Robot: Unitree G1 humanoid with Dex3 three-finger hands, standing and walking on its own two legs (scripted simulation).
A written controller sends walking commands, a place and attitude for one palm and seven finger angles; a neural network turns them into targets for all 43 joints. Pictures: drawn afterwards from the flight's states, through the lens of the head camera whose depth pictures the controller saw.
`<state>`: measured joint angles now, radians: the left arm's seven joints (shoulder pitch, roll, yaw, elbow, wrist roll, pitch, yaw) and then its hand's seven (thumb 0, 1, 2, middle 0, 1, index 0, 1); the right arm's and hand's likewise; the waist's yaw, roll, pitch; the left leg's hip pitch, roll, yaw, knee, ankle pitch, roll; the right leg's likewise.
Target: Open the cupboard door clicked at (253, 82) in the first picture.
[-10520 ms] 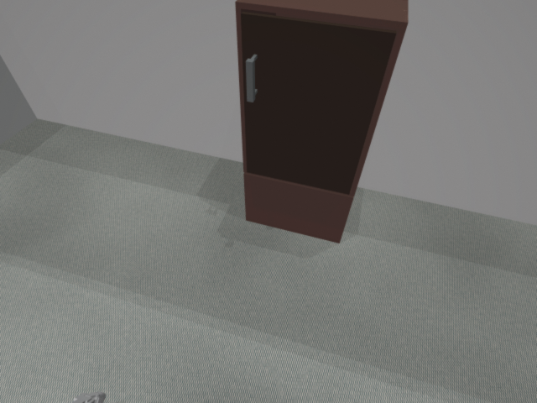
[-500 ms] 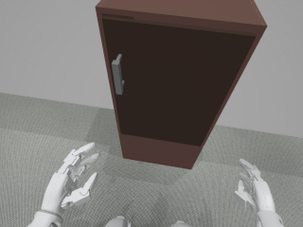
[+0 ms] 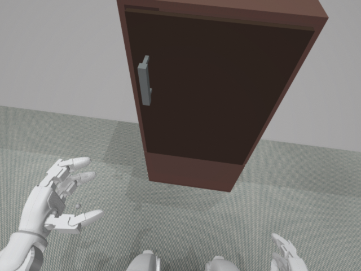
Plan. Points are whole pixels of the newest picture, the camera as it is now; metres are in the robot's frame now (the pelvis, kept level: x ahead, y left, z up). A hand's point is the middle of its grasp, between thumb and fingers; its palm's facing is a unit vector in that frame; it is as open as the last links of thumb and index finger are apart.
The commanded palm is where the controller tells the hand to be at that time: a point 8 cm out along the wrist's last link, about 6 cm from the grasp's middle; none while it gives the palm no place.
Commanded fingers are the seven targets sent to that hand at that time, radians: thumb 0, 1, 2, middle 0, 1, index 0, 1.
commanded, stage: raise the hand with hooked fingers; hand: left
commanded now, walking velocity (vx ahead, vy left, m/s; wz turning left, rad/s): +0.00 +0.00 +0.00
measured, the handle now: (146, 81) +0.58 +0.12 +0.07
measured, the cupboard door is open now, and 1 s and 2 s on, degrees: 0 0 0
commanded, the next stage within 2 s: move the hooked fingers beside the handle in 1.22 s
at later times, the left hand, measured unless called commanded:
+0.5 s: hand (49, 180) +0.28 +0.26 +0.08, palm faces -0.06 -1.00 -0.05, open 13.8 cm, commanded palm +0.26 +0.32 +0.08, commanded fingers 0.00 -0.50 0.30 -0.30 -1.20 -0.30 -1.20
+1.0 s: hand (47, 164) +0.30 +0.27 +0.09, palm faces -0.08 -1.00 -0.03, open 13.9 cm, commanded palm +0.28 +0.32 +0.09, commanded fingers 0.00 -0.50 0.30 -0.30 -1.20 -0.30 -1.20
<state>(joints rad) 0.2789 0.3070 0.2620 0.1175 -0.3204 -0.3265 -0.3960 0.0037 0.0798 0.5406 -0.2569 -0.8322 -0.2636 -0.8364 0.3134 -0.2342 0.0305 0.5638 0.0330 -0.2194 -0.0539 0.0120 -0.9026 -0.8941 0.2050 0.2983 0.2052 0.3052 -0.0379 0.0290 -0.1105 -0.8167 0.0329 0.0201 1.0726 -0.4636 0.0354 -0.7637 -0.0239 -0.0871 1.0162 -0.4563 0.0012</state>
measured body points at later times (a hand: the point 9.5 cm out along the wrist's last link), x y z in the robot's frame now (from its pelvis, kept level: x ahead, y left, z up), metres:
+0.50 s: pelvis +0.02 +0.01 +0.02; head +0.06 +0.03 +0.46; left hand +0.27 +0.32 +0.08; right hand +0.19 -0.22 -0.04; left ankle +0.04 +0.09 -0.67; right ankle +0.03 -0.13 -0.67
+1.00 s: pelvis +0.01 +0.00 +0.02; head +0.06 +0.02 +0.47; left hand +0.30 +0.32 +0.10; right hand +0.15 -0.26 -0.05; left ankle +0.04 +0.09 -0.67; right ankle +0.03 -0.13 -0.67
